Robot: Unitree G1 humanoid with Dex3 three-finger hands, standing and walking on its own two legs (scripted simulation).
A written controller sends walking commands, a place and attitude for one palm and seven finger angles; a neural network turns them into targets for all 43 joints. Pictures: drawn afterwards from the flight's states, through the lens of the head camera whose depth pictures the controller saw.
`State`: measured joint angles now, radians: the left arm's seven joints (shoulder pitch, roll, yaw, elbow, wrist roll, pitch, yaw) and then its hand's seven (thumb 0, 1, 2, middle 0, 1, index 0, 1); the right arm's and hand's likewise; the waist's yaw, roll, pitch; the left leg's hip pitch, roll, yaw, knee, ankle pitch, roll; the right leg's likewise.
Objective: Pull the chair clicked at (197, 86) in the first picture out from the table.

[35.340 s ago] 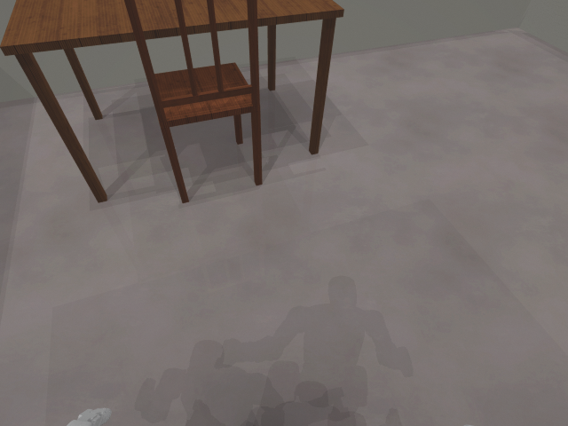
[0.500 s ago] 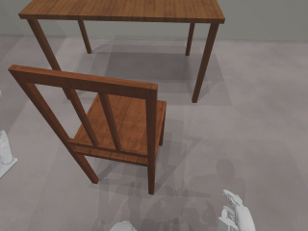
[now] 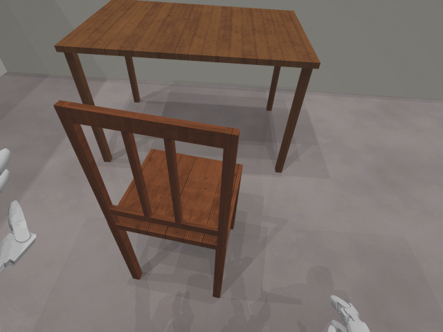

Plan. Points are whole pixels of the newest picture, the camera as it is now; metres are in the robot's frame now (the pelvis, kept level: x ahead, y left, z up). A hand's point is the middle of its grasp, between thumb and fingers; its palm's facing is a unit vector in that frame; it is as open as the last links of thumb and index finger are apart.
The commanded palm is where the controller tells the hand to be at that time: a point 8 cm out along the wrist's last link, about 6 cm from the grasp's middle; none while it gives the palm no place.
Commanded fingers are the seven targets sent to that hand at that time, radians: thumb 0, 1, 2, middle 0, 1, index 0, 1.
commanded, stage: stop stepping back and stand still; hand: left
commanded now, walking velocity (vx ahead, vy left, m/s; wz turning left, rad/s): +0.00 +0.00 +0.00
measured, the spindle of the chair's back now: (139, 178) +0.49 +0.25 -0.06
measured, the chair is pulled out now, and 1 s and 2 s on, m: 0.63 0.63 0.63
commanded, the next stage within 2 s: let the arm hang, fingers relaxed in 0.76 s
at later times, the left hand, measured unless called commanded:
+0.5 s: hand (62, 200) +0.26 +0.26 +0.15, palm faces +0.36 -0.80 -0.48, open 7.4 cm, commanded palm +0.19 +0.30 +0.18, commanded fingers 0.00 0.90 0.90 -0.20 -0.30 -0.20 -0.30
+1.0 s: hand (98, 269) +0.24 +0.25 -0.03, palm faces +0.18 -0.90 -0.40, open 7.4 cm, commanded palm none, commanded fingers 0.00 0.90 0.90 -0.20 -0.30 -0.20 -0.30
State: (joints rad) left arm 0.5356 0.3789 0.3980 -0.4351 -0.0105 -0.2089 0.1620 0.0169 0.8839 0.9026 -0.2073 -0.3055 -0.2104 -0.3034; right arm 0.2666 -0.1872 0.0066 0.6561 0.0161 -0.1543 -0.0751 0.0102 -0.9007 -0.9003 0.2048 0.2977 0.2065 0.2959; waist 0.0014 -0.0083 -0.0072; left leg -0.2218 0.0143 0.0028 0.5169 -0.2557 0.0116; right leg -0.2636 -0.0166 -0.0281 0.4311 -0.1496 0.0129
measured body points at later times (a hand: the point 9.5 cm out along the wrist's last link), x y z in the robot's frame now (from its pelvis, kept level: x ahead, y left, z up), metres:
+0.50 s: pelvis +0.05 +0.00 +0.01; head +0.07 +0.02 +0.45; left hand +0.23 +0.30 +0.18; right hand +0.21 -0.24 -0.07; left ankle +0.02 +0.11 -0.74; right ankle +0.07 -0.13 -0.74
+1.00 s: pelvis +0.04 +0.01 +0.00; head +0.05 -0.01 +0.45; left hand +0.22 +0.30 -0.01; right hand +0.20 -0.23 -0.12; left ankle +0.02 +0.11 -0.74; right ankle +0.07 -0.13 -0.74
